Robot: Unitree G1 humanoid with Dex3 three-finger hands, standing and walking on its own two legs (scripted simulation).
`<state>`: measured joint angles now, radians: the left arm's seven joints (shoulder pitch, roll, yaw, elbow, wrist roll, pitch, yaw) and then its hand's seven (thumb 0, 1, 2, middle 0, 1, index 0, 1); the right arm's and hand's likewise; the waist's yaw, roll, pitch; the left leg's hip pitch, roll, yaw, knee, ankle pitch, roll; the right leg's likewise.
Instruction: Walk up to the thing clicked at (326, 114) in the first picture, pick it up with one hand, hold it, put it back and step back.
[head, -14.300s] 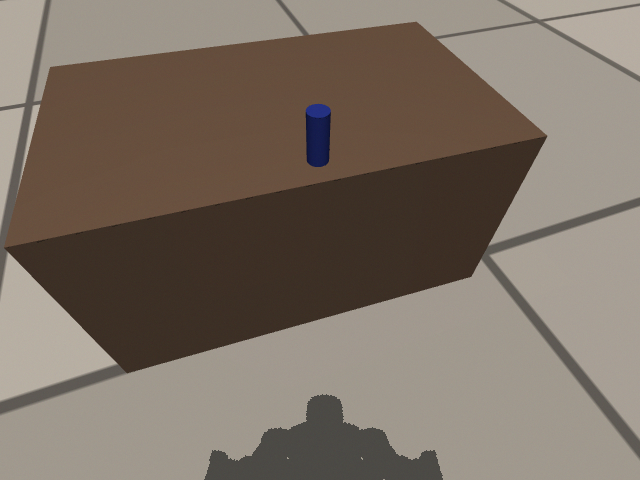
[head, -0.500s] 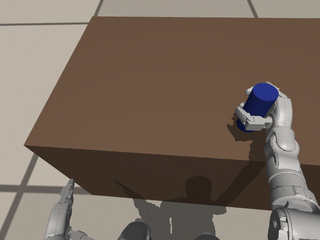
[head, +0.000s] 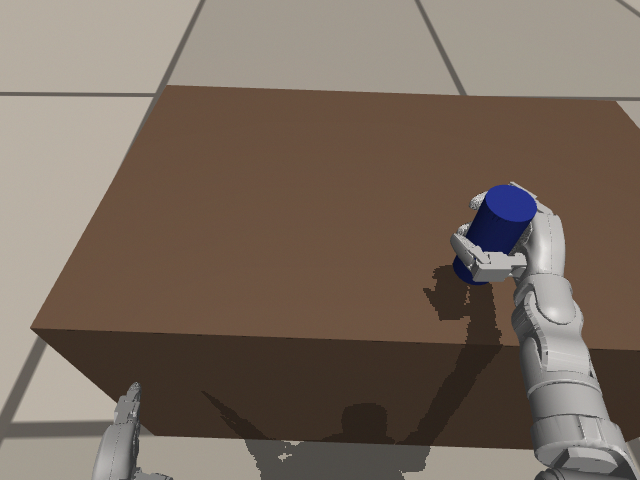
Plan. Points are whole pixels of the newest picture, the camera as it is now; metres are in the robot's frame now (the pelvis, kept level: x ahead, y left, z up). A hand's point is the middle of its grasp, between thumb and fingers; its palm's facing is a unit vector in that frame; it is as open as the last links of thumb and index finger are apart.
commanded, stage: lift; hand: right
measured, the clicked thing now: (489, 239) +0.39 -0.18 +0.11
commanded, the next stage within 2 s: hold in 0.78 s
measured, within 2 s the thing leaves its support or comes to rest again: neither
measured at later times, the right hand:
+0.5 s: hand (498, 242) +0.35 -0.16 +0.15, palm faces +0.12 +0.99 -0.02, open 7.8 cm
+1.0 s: hand (514, 237) +0.33 -0.17 +0.18, palm faces +0.13 +0.99 -0.03, open 7.8 cm
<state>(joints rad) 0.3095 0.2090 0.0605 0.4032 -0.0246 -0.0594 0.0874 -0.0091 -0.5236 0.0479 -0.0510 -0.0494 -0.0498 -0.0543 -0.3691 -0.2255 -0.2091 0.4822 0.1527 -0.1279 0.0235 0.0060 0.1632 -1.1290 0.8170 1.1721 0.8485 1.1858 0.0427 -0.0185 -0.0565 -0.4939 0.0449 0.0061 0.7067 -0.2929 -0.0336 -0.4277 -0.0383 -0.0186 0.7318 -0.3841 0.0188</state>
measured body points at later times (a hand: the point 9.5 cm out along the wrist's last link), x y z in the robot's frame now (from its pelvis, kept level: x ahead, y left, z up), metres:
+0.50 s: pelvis -0.01 +0.01 +0.01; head -0.02 +0.02 +0.46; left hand +0.15 +0.26 -0.05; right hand +0.33 -0.21 +0.15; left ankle +0.04 +0.14 -0.71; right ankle -0.01 -0.13 -0.71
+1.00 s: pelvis +0.00 +0.01 +0.02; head -0.02 +0.03 +0.47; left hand +0.16 +0.26 -0.06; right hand +0.32 -0.22 +0.18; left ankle +0.04 +0.14 -0.71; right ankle -0.01 -0.13 -0.71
